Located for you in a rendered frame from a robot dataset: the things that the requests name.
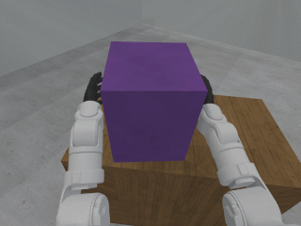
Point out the carton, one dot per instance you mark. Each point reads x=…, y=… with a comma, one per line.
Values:
x=152, y=95

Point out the robot left upper arm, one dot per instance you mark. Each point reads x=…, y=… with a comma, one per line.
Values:
x=86, y=209

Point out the robot right upper arm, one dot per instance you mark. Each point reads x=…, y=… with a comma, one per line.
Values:
x=252, y=206

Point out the robot right hand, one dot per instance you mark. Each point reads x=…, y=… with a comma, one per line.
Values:
x=209, y=97

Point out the right robot forearm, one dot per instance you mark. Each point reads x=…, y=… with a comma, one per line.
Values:
x=233, y=165

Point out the pedestal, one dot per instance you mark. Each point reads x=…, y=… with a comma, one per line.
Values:
x=188, y=192

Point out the robot left hand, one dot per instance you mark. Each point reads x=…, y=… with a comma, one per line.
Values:
x=92, y=89

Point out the left robot forearm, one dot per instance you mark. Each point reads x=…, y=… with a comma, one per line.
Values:
x=85, y=167

